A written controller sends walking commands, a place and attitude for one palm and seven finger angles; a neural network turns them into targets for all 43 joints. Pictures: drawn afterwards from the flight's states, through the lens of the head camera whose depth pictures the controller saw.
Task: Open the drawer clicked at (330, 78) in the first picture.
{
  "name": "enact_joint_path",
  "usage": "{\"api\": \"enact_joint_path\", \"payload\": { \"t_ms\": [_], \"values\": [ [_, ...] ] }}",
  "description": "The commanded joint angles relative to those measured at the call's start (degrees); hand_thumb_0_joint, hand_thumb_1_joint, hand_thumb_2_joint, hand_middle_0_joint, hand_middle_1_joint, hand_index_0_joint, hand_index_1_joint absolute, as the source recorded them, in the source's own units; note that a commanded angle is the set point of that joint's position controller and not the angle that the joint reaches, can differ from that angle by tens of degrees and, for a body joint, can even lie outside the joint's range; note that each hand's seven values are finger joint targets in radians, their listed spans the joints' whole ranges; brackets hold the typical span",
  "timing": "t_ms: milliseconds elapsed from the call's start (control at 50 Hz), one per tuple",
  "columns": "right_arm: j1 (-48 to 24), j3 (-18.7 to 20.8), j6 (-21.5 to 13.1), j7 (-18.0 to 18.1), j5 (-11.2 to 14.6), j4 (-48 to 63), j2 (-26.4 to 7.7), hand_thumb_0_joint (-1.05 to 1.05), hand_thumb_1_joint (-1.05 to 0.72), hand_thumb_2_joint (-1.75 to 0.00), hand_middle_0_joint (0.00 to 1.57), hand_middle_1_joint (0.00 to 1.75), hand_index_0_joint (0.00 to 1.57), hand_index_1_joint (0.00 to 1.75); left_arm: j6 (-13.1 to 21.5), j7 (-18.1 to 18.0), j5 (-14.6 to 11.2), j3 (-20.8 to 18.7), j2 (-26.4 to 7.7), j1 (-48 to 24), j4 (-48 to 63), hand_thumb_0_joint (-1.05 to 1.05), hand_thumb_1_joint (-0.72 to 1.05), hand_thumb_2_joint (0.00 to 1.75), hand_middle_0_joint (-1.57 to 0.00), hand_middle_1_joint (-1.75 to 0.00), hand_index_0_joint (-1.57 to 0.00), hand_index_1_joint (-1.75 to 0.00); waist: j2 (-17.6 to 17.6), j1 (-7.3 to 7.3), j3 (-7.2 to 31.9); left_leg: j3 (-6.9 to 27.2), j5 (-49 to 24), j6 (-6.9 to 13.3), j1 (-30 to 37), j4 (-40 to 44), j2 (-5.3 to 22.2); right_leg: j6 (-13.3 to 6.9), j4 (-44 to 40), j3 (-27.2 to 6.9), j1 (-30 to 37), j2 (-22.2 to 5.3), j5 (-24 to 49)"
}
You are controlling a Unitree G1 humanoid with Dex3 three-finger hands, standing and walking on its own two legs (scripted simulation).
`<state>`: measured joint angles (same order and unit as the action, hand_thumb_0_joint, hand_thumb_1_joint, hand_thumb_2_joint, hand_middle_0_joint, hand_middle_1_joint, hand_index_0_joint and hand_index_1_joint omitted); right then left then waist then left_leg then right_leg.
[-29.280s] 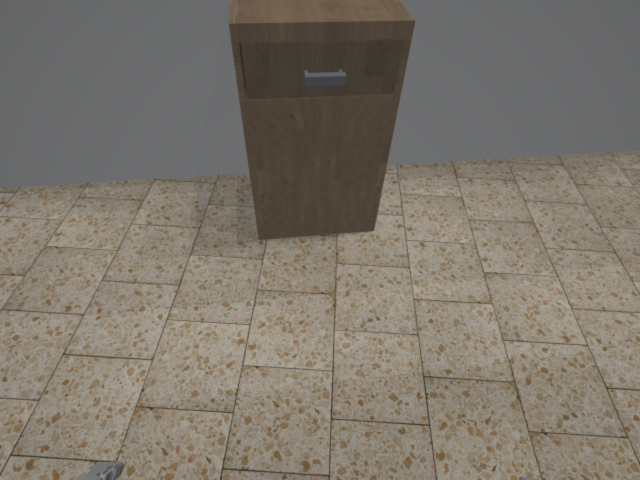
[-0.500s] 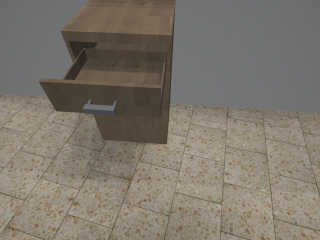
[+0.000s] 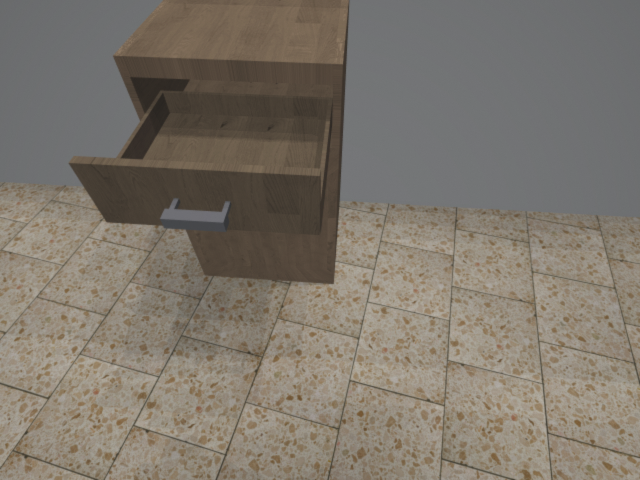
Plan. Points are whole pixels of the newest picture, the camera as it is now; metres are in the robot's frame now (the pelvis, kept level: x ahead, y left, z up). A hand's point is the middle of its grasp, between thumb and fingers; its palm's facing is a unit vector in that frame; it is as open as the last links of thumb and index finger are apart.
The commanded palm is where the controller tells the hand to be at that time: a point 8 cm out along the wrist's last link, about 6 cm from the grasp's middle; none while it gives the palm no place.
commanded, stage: look to check the result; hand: left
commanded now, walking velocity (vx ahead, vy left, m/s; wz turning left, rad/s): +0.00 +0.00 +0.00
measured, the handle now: (198, 212) +0.56 +0.26 -0.05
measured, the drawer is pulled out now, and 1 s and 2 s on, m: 0.30 0.30 0.30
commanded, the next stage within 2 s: stand and wait in 0.24 s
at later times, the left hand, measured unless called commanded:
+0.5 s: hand out of the picture +0.03 +0.17 -0.17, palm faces +0.02 -0.98 -0.21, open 7.3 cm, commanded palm none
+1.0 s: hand out of the picture +0.03 +0.17 -0.17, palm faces +0.03 -0.98 -0.21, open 7.3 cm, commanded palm none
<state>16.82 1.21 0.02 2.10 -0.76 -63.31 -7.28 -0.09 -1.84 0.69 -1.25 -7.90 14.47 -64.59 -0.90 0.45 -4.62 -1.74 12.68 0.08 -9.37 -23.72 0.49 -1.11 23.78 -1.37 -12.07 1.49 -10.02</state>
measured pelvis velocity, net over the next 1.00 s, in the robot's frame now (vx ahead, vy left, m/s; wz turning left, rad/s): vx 0.02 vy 0.00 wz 0.00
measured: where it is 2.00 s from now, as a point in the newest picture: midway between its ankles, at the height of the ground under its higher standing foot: outside the picture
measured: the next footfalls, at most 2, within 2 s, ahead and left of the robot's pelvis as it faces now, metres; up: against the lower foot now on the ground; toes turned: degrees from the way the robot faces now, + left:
none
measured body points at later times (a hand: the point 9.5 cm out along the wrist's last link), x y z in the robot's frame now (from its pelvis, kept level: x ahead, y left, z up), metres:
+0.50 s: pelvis +0.01 +0.00 +0.00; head +0.03 -0.01 +0.45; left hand +0.03 +0.23 -0.16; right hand +0.00 -0.22 -0.16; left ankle +0.00 +0.12 -0.74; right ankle +0.03 -0.11 -0.74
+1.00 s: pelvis +0.02 +0.00 +0.00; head +0.04 -0.01 +0.45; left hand +0.03 +0.23 -0.16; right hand +0.01 -0.22 -0.16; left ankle +0.00 +0.12 -0.74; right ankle +0.03 -0.11 -0.74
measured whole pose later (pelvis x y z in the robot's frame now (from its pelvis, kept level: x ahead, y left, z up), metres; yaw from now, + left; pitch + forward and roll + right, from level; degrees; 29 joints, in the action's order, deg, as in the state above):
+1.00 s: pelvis +0.02 +0.00 +0.00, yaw +0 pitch -2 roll +0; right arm 15.6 1.3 -0.1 2.1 -0.7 -64.5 -7.9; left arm 0.3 -1.8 0.6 -1.2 -9.1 13.3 -65.1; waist -0.6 0.5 -4.5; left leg -1.5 13.0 -0.4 -7.1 -21.7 1.0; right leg -1.5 21.9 -1.2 -9.8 2.0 -10.4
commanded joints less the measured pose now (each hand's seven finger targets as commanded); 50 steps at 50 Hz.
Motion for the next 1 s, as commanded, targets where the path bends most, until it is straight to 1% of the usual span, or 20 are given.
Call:
{"api": "enact_joint_path", "payload": {
  "t_ms": [0, 100, 140, 180, 240, 300, 360, 380, 440, 460, 480, 520, 540, 560, 660, 760, 840, 900, 920, 980],
  "values": [
    [4.54, 0.73, -0.38, 0.28, 0.19, 1.0, -5.34, 0.0, -0.9, -0.9, 0.2, 0.3, 0.2, 0.3, 0.82, -0.4, 0.0, -1.16, -6.63, 3.68, 1.42, 0.0, 0.9, 0.9, -0.2, -0.3, -0.2, -0.3, 0.28, 0.24, 0.39, 4.32, -2.41, 1.73, 0.96, 4.69, 4.9, -1.84, -5.18, -5.51, -1.72, -4.9, 1.46],
    [3.94, 0.83, -0.37, 0.27, 0.24, 0.83, -5.4, 0.0, -0.9, -0.9, 0.2, 0.3, 0.2, 0.3, 0.94, -0.45, -0.01, -1.23, -7.02, 3.3, 1.52, 0.0, 0.9, 0.9, -0.2, -0.3, -0.2, -0.3, 1.04, 0.2, 0.68, 4.04, -3.11, 1.56, 1.28, 4.53, 4.81, -1.85, -5.49, -5.4, -0.95, -5.15, 2.56],
    [4.22, 0.71, -0.39, 0.29, 0.13, 0.59, -5.39, 0.0, -0.9, -0.9, 0.2, 0.3, 0.2, 0.3, 0.98, -0.41, -0.09, -1.2, -7.1, 2.7, 1.67, 0.0, 0.9, 0.9, -0.2, -0.3, -0.2, -0.3, -0.11, 0.4, 0.81, 3.99, -3.54, 1.44, 0.95, 4.6, 4.88, -1.82, -5.4, -5.46, -0.18, -5.18, 3.38],
    [3.92, 0.72, -0.38, 0.25, 0.16, 0.52, -5.61, 0.0, -0.9, -0.9, 0.2, 0.3, 0.2, 0.3, 0.96, -0.38, -0.11, -1.21, -7.26, 2.61, 1.62, 0.0, 0.9, 0.9, -0.2, -0.3, -0.2, -0.3, 1.04, 0.33, 0.92, 4.02, -3.23, 1.37, 0.95, 4.71, 4.82, -1.76, -5.54, -5.27, 0.05, -5.32, 3.09],
    [3.55, 0.73, -0.29, 0.25, 0.12, 0.34, -5.5, 0.0, -0.9, -0.9, 0.2, 0.3, 0.2, 0.3, 0.92, -0.4, -0.08, -1.21, -7.31, 2.31, 1.62, 0.0, 0.9, 0.9, -0.2, -0.3, -0.2, -0.3, 0.27, 0.31, -0.03, 3.96, -3.27, 1.36, 0.97, 4.84, 4.85, -1.79, -5.8, -5.34, -0.46, -5.29, 3.11],
    [3.32, 0.86, -0.29, 0.25, 0.19, 0.47, -5.82, 0.0, -0.9, -0.9, 0.2, 0.3, 0.2, 0.3, 1.05, -0.43, -0.06, -1.23, -7.52, 2.48, 1.56, 0.0, 0.9, 0.9, -0.2, -0.3, -0.2, -0.3, 0.54, 0.33, 0.74, 3.96, -3.59, 1.29, 2.06, 4.8, 4.96, -1.88, -5.93, -5.55, -0.63, -5.15, 3.32],
    [3.33, 0.73, -0.26, 0.21, 0.15, 0.21, -5.86, 0.0, -0.9, -0.9, 0.2, 0.3, 0.2, 0.3, 0.93, -0.32, -0.11, -1.22, -7.82, 1.91, 1.62, 0.0, 0.9, 0.9, -0.2, -0.3, -0.2, -0.3, 0.38, 0.31, -0.23, 3.87, -2.94, 1.18, 0.86, 5.06, 4.95, -1.71, -6.17, -5.35, -0.21, -5.31, 2.7],
    [3.35, 0.79, -0.27, 0.21, 0.1, 0.28, -6.01, 0.0, -0.9, -0.9, 0.2, 0.3, 0.2, 0.3, 0.97, -0.32, -0.14, -1.21, -7.74, 2.08, 1.6, 0.0, 0.9, 0.9, -0.2, -0.3, -0.2, -0.3, 0.36, 0.3, 0.33, 3.84, -2.62, 1.16, 1.22, 5.08, 4.88, -1.73, -6.35, -5.47, -0.16, -5.27, 2.07],
    [3.53, 0.66, -0.44, 0.31, 0.08, 0.17, -5.97, 0.0, -0.9, -0.9, 0.2, 0.3, 0.2, 0.3, 1.01, -0.37, -0.13, -1.22, -7.65, 1.91, 1.5, 0.0, 0.9, 0.9, -0.2, -0.3, -0.2, -0.3, -0.76, 0.29, 1.25, 3.91, -4.77, 1.2, 1.9, 5.07, 5.17, -1.83, -5.73, -5.35, 0.68, -5.26, 4.73],
    [3.55, 0.66, -0.48, 0.31, 0.12, 0.11, -6.02, 0.0, -0.9, -0.9, 0.2, 0.3, 0.2, 0.3, 1.01, -0.35, -0.14, -1.27, -7.74, 1.86, 1.57, 0.0, 0.9, 0.9, -0.2, -0.3, -0.2, -0.3, -0.76, 0.32, 1.31, 3.96, -4.48, 1.13, 1.63, 5.25, 5.18, -1.82, -5.78, -5.18, 0.97, -5.34, 4.48],
    [3.47, 0.69, -0.49, 0.29, 0.13, 0.19, -6.1, 0.0, -0.9, -0.9, 0.2, 0.3, 0.2, 0.3, 0.97, -0.32, -0.14, -1.28, -7.85, 1.73, 1.48, 0.0, 0.9, 0.9, -0.2, -0.3, -0.2, -0.3, 0.26, 0.26, 1.36, 4.06, -4.42, 1.14, 1.63, 5.36, 5.2, -1.75, -5.64, -5.05, 1.0, -5.25, 4.38],
    [3.5, 0.66, -0.52, 0.37, 0.15, 0.24, -6.24, 0.0, -0.9, -0.9, 0.2, 0.3, 0.2, 0.3, 0.98, -0.36, -0.13, -1.21, -7.69, 1.78, 1.47, 0.0, 0.9, 0.9, -0.2, -0.3, -0.2, -0.3, 0.2, 0.3, 1.11, 4.06, -4.79, 1.24, 1.97, 5.5, 5.42, -1.77, -5.74, -5.0, 0.73, -5.19, 4.46],
    [3.29, 0.63, -0.52, 0.35, 0.13, 0.05, -6.17, 0.0, -0.9, -0.9, 0.2, 0.3, 0.2, 0.3, 0.93, -0.33, -0.12, -1.19, -7.73, 1.83, 1.4, 0.0, 0.9, 0.9, -0.2, -0.3, -0.2, -0.3, -0.7, 0.15, 0.57, 3.91, -5.15, 1.17, 1.7, 5.43, 5.25, -1.74, -5.66, -4.96, 0.7, -5.33, 5.08],
    [3.52, 0.62, -0.52, 0.35, 0.18, 0.1, -6.14, 0.0, -0.9, -0.9, 0.2, 0.3, 0.2, 0.3, 0.96, -0.32, -0.16, -1.23, -7.93, 1.8, 1.34, 0.0, 0.9, 0.9, -0.2, -0.3, -0.2, -0.3, 0.47, 0.22, 0.97, 4.0, -4.76, 1.16, 1.68, 5.57, 5.3, -1.76, -5.73, -5.09, 0.99, -5.27, 4.72],
    [3.53, 0.55, -0.4, 0.27, 0.16, -0.12, -6.15, 0.0, -0.9, -0.9, 0.2, 0.3, 0.2, 0.3, 0.8, -0.28, -0.13, -1.15, -7.78, 1.79, 1.22, 0.0, 0.9, 0.9, -0.2, -0.3, -0.2, -0.3, -0.24, 0.16, -0.44, 4.18, -2.58, 1.16, 0.96, 6.13, 5.2, -1.64, -6.33, -5.06, 0.1, -5.22, 1.63],
    [3.72, 0.69, -0.62, 0.35, 0.16, -0.03, -6.47, 0.0, -0.9, -0.9, 0.2, 0.3, 0.2, 0.3, 1.01, -0.3, -0.14, -1.25, -7.93, 1.84, 1.28, 0.0, 0.9, 0.9, -0.2, -0.3, -0.2, -0.3, 0.58, 0.19, 1.5, 4.08, -4.98, 1.23, 2.09, 5.61, 5.33, -1.72, -5.7, -5.0, 1.14, -5.25, 4.53],
    [3.65, 0.75, -0.58, 0.36, 0.2, -0.09, -6.27, 0.0, -0.9, -0.9, 0.2, 0.3, 0.2, 0.3, 1.03, -0.34, -0.15, -1.22, -7.99, 1.92, 1.25, 0.0, 0.9, 0.9, -0.2, -0.3, -0.2, -0.3, -0.26, 0.19, 1.18, 3.95, -5.14, 1.17, 2.13, 5.6, 5.29, -1.74, -5.79, -4.92, 1.09, -5.37, 4.86],
    [3.16, 0.88, -0.46, 0.36, 0.26, 0.05, -6.56, 0.0, -0.9, -0.9, 0.2, 0.3, 0.2, 0.3, 1.13, -0.39, -0.11, -1.16, -8.07, 2.29, 1.2, 0.0, 0.9, 0.9, -0.2, -0.3, -0.2, -0.3, 0.68, 0.19, 0.45, 4.12, -4.61, 1.17, 2.54, 5.6, 5.21, -1.83, -6.13, -5.25, 0.06, -5.2, 4.13],
    [3.42, 0.82, -0.44, 0.36, 0.17, -0.17, -6.45, 0.0, -0.9, -0.9, 0.2, 0.3, 0.2, 0.3, 1.04, -0.38, -0.14, -1.17, -7.96, 1.76, 1.19, 0.0, 0.9, 0.9, -0.2, -0.3, -0.2, -0.3, -0.2, 0.32, 0.23, 3.97, -3.9, 1.13, 1.95, 5.84, 5.39, -1.73, -6.2, -4.88, 0.38, -5.33, 3.34],
    [3.22, 0.84, -0.59, 0.37, 0.18, -0.03, -6.67, 0.0, -0.9, -0.9, 0.2, 0.3, 0.2, 0.3, 1.09, -0.31, -0.17, -1.24, -8.14, 1.85, 1.2, 0.0, 0.9, 0.9, -0.2, -0.3, -0.2, -0.3, 0.22, 0.23, 1.03, 4.08, -4.78, 1.19, 2.25, 5.76, 5.26, -1.78, -5.99, -5.04, 1.02, -5.46, 4.49]
  ]
}}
